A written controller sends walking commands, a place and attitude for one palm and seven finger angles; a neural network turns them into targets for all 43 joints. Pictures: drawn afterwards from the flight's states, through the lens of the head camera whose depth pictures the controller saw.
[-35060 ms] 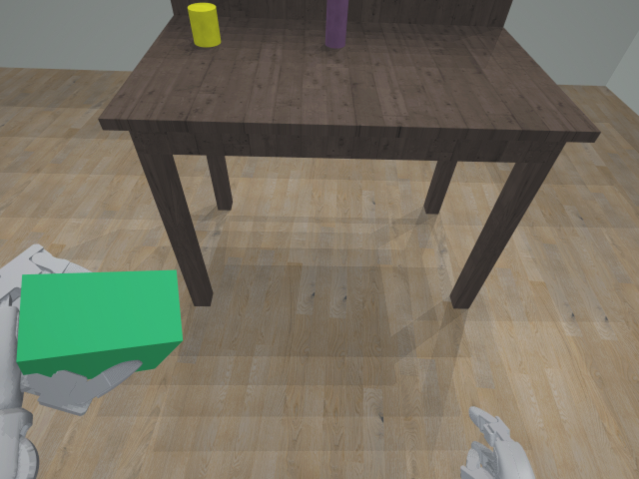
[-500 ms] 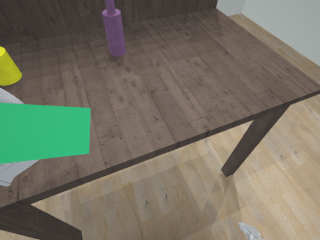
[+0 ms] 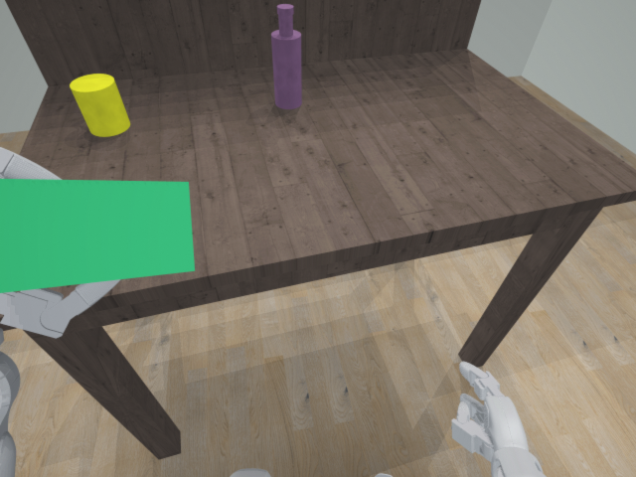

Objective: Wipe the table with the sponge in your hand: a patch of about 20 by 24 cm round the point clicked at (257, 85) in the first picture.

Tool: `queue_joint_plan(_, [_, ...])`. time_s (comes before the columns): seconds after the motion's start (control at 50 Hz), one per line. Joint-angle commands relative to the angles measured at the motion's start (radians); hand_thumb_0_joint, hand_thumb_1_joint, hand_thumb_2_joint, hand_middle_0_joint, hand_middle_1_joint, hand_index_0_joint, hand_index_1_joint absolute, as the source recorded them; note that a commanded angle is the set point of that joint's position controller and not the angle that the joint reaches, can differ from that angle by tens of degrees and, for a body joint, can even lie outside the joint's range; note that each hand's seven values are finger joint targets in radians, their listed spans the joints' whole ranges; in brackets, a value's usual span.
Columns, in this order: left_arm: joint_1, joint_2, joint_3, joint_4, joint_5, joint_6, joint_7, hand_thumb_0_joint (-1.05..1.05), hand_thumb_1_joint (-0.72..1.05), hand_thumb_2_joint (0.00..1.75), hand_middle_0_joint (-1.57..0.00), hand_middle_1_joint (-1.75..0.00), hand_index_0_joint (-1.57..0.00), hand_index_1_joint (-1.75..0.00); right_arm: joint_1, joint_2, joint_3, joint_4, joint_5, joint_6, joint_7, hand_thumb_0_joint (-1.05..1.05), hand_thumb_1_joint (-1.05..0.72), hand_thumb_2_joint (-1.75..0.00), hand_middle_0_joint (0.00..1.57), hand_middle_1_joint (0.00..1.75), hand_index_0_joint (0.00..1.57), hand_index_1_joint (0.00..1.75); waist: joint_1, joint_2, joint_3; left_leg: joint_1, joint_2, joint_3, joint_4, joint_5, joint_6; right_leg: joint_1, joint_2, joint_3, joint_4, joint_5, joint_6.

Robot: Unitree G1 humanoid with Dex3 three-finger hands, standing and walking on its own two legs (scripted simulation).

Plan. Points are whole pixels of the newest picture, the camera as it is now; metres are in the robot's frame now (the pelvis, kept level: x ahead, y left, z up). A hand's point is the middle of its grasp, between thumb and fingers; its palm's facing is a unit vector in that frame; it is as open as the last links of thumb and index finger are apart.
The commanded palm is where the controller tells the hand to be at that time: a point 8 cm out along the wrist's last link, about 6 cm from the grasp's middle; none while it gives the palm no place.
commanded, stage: step back with the hand held close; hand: left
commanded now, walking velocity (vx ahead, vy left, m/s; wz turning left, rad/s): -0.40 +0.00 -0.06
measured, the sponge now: (120, 232) +0.24 +0.19 +0.25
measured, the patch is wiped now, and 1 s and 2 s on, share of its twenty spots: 0.95 0.95 0.95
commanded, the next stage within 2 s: stop stepping back and stand still in 0.22 s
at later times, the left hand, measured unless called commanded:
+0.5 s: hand (64, 435) +0.10 +0.15 +0.26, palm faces +0.32 -0.83 -0.46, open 10.1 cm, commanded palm +0.03 +0.23 +0.27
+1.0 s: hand out of the picture +0.00 +0.12 +0.25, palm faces +0.39 -0.84 -0.38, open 10.1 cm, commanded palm -0.06 +0.19 +0.27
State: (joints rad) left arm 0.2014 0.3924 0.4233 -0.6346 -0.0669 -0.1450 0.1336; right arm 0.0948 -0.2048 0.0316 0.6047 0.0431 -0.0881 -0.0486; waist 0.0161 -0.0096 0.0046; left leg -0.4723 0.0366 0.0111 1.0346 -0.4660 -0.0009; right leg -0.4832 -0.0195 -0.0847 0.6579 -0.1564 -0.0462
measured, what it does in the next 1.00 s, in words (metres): walks backwards: left foot, then right foot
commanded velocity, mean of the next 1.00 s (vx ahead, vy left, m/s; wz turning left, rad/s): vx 0.04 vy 0.07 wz -0.02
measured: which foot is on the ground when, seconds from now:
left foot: up 0.00-0.06, down 0.08-0.36, up 0.38-0.56, down 0.58-0.84, up 0.86-1.00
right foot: down 0.00-0.08, up 0.10-0.30, down 0.32-0.62, up 0.64-0.82, down 0.84-1.00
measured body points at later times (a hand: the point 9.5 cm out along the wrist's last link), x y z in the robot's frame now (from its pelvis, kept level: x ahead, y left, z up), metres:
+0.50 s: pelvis -0.14 -0.04 +0.01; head -0.12 -0.05 +0.46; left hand +0.07 +0.19 +0.28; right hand +0.00 -0.29 -0.08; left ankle -0.16 +0.09 -0.64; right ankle -0.07 -0.14 -0.71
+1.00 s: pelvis -0.22 -0.09 +0.02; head -0.22 -0.11 +0.47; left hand -0.02 +0.16 +0.27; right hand -0.07 -0.32 -0.09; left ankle -0.24 +0.04 -0.65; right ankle -0.17 -0.16 -0.71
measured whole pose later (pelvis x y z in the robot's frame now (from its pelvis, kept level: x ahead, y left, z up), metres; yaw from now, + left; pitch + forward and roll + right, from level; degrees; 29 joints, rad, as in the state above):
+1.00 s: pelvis -0.22 -0.09 +0.02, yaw +0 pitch +0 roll +1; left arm 0.36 0.38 0.39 -0.60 -0.07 -0.15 0.10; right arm 0.22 -0.20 0.01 0.65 0.03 -0.04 -0.03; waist -0.02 0.02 -0.03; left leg -0.48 0.01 0.00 1.06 -0.33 0.02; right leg -0.37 0.04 -0.05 0.59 -0.23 -0.08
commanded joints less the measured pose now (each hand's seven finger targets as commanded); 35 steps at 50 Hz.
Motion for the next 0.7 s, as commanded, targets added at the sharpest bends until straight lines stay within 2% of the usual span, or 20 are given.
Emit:
queue_joint_plan(0.0, [-0.077,0.230,0.110,-0.246,-0.017,-0.036,0.011,0.00,0.10,1.30,-1.20,-1.60,-1.20,-1.60,-0.053,-0.091,-0.022,-0.154,-0.016,-0.021,-0.016,0.00,-0.90,-0.90,0.20,0.30,0.20,0.30,-0.039,-0.083,-0.097,0.223,0.051,-0.003,-0.254,-0.001,0.024,-0.132,-0.262,0.234,-0.273,-0.229,-0.045])
queue_joint_plan(0.02, [-0.062,0.250,0.130,-0.281,-0.024,-0.042,0.016,0.00,0.10,1.30,-1.20,-1.60,-1.20,-1.60,-0.054,-0.105,-0.028,-0.165,-0.019,-0.017,-0.025,0.00,-0.90,-0.90,0.20,0.30,0.20,0.30,-0.046,0.013,-0.107,0.262,0.039,0.011,-0.449,0.042,0.026,-0.121,-0.224,0.194,-0.188,-0.263,-0.018])
queue_joint_plan(0.04, [-0.023,0.233,0.138,-0.306,-0.029,-0.052,0.022,0.00,0.10,1.30,-1.20,-1.60,-1.20,-1.60,-0.031,-0.135,-0.039,-0.172,-0.030,-0.018,-0.028,0.00,-0.90,-0.90,0.20,0.30,0.20,0.30,-0.041,0.177,-0.101,0.207,0.121,-0.099,-0.636,-0.042,0.065,-0.096,-0.128,0.153,-0.032,-0.287,0.009])
queue_joint_plan(0.06, [-0.072,0.216,0.132,-0.375,-0.029,-0.068,0.034,0.00,0.10,1.30,-1.20,-1.60,-1.20,-1.60,-0.052,-0.150,-0.047,-0.197,-0.034,-0.034,-0.025,0.00,-0.90,-0.90,0.20,0.30,0.20,0.30,-0.046,0.422,-0.087,0.098,0.304,-0.298,-0.801,-0.027,0.144,-0.076,0.026,0.072,0.269,-0.341,0.054])
queue_joint_plan(0.08, [-0.124,0.250,0.157,-0.392,-0.018,-0.076,0.046,0.00,0.10,1.30,-1.20,-1.60,-1.20,-1.60,-0.043,-0.136,-0.061,-0.187,-0.031,-0.058,-0.024,0.00,-0.90,-0.90,0.20,0.30,0.20,0.30,-0.052,0.393,-0.087,0.053,0.396,-0.324,-0.776,0.204,0.185,-0.088,0.048,0.122,0.549,-0.355,0.061])
queue_joint_plan(0.14, [-0.051,0.253,0.199,-0.353,-0.024,-0.061,0.046,0.00,0.10,1.30,-1.20,-1.60,-1.20,-1.60,0.028,-0.136,-0.093,-0.132,-0.023,-0.086,0.002,0.00,-0.90,-0.90,0.20,0.30,0.20,0.30,-0.051,0.176,-0.159,0.280,0.346,-0.219,-0.578,0.739,0.179,-0.202,0.056,0.183,0.629,-0.377,0.085])
queue_joint_plan(0.22, [-0.105,0.182,0.147,-0.269,-0.014,-0.067,0.036,0.00,0.10,1.30,-1.20,-1.60,-1.20,-1.60,0.016,-0.135,-0.095,-0.126,-0.009,-0.094,0.031,0.00,-0.90,-0.90,0.20,0.30,0.20,0.30,-0.033,0.312,-0.121,0.279,0.264,-0.078,-0.530,0.625,0.082,0.007,0.028,0.091,0.165,-0.247,0.082])
queue_joint_plan(0.26, [-0.093,0.186,0.138,-0.196,-0.010,-0.071,0.028,0.00,0.10,1.30,-1.20,-1.60,-1.20,-1.60,0.012,-0.142,-0.078,-0.140,-0.011,-0.091,0.029,0.00,-0.90,-0.90,0.20,0.30,0.20,0.30,-0.034,0.272,-0.117,0.185,0.248,-0.099,-0.472,0.456,0.061,0.157,0.024,0.072,-0.038,-0.103,0.081])
queue_joint_plan(0.3, [-0.097,0.204,0.131,-0.176,-0.002,-0.082,0.015,0.00,0.10,1.30,-1.20,-1.60,-1.20,-1.60,-0.004,-0.142,-0.077,-0.163,-0.004,-0.090,0.027,0.00,-0.90,-0.90,0.20,0.30,0.20,0.30,-0.023,0.125,-0.107,0.093,0.184,-0.071,-0.311,0.216,0.026,0.266,0.002,0.044,-0.224,0.120,0.082])
queue_joint_plan(0.32, [-0.051,0.229,0.133,-0.147,0.008,-0.091,0.011,0.00,0.10,1.30,-1.20,-1.60,-1.20,-1.60,0.016,-0.117,-0.077,-0.170,-0.001,-0.089,0.028,0.00,-0.90,-0.90,0.20,0.30,0.20,0.30,-0.034,-0.039,-0.125,0.086,0.093,-0.020,-0.146,0.090,0.002,0.271,-0.077,0.095,-0.309,0.214,0.045])
queue_joint_plan(0.34, [-0.006,0.269,0.163,-0.108,-0.003,-0.101,0.013,0.00,0.10,1.30,-1.20,-1.60,-1.20,-1.60,0.014,-0.098,-0.074,-0.181,0.012,-0.087,0.024,0.00,-0.90,-0.90,0.20,0.30,0.20,0.30,-0.022,-0.243,-0.125,-0.038,0.008,0.032,0.119,-0.066,-0.025,0.297,-0.240,0.253,-0.320,0.439,-0.037])
queue_joint_plan(0.36, [0.025,0.264,0.150,-0.134,-0.012,-0.088,0.004,0.00,0.10,1.30,-1.20,-1.60,-1.20,-1.60,0.043,-0.119,-0.101,-0.169,0.027,-0.071,0.019,0.00,-0.90,-0.90,0.20,0.30,0.20,0.30,-0.030,-0.318,-0.216,-0.026,0.007,-0.075,0.258,-0.056,-0.029,0.263,-0.325,0.361,-0.285,0.476,-0.065])
queue_joint_plan(0.38, [0.064,0.257,0.161,-0.181,-0.013,-0.078,0.001,0.00,0.10,1.30,-1.20,-1.60,-1.20,-1.60,0.025,-0.120,-0.106,-0.182,0.029,-0.050,0.020,0.00,-0.90,-0.90,0.20,0.30,0.20,0.30,-0.028,-0.296,-0.216,0.029,0.021,-0.118,0.275,0.010,-0.025,0.185,-0.301,0.348,-0.274,0.324,-0.059])
queue_joint_plan(0.44, [0.189,0.276,0.221,-0.234,-0.028,-0.069,0.016,0.00,0.10,1.30,-1.20,-1.60,-1.20,-1.60,-0.028,-0.076,-0.066,-0.208,0.012,0.017,0.014,0.00,-0.90,-0.90,0.20,0.30,0.20,0.30,-0.059,-0.077,-0.220,0.122,0.019,-0.041,0.159,0.123,-0.017,0.025,-0.224,0.267,-0.243,-0.032,-0.051])
queue_joint_plan(0.52, [0.154,0.282,0.220,-0.275,-0.027,-0.058,0.035,0.00,0.10,1.30,-1.20,-1.60,-1.20,-1.60,-0.007,-0.118,-0.076,-0.185,0.005,-0.008,0.002,0.00,-0.90,-0.90,0.20,0.30,0.20,0.30,-0.053,-0.134,-0.151,0.232,0.024,-0.038,-0.258,0.047,0.042,-0.074,-0.206,0.265,-0.208,-0.190,-0.020])
queue_joint_plan(0.56, [0.125,0.274,0.226,-0.273,-0.026,-0.064,0.037,0.00,0.10,1.30,-1.20,-1.60,-1.20,-1.60,0.039,-0.144,-0.079,-0.175,0.000,-0.029,-0.005,0.00,-0.90,-0.90,0.20,0.30,0.20,0.30,-0.061,0.058,-0.158,0.253,0.026,-0.012,-0.590,0.112,0.080,-0.008,-0.079,0.197,-0.011,-0.173,0.010])
queue_joint_plan(0.6, [0.013,0.289,0.212,-0.291,-0.026,-0.076,0.034,0.00,0.10,1.30,-1.20,-1.60,-1.20,-1.60,0.044,-0.158,-0.093,-0.170,-0.004,-0.053,-0.009,0.00,-0.90,-0.90,0.20,0.30,0.20,0.30,-0.053,0.349,-0.122,0.265,0.174,-0.146,-0.783,0.257,0.154,-0.099,0.102,0.068,0.460,-0.321,0.053])
queue_joint_plan(0.62, [-0.023,0.301,0.209,-0.288,-0.009,-0.089,0.043,0.00,0.10,1.30,-1.20,-1.60,-1.20,-1.60,0.030,-0.142,-0.092,-0.171,0.007,-0.088,-0.016,0.00,-0.90,-0.90,0.20,0.30,0.20,0.30,-0.052,0.419,-0.154,0.306,0.250,-0.225,-0.728,0.354,0.203,-0.186,0.085,0.082,0.621,-0.352,0.054])
queue_joint_plan(0.64, [-0.082,0.313,0.191,-0.238,0.012,-0.085,0.048,0.00,0.10,1.30,-1.20,-1.60,-1.20,-1.60,0.056,-0.120,-0.074,-0.132,-0.007,-0.087,-0.014,0.00,-0.90,-0.90,0.20,0.30,0.20,0.30,-0.069,0.448,-0.094,0.231,0.282,-0.331,-0.736,0.277,0.246,-0.253,0.027,0.159,0.696,-0.330,0.043])
queue_joint_plan(0.68, [-0.096,0.266,0.156,-0.060,0.019,-0.077,0.033,0.00,0.10,1.30,-1.20,-1.60,-1.20,-1.60,0.059,-0.119,-0.070,-0.069,0.002,-0.092,0.007,0.00,-0.90,-0.90,0.20,0.30,0.20,0.30,-0.044,0.167,0.035,0.125,0.295,-0.327,-0.737,0.134,0.255,-0.282,-0.021,0.235,0.663,-0.280,0.037])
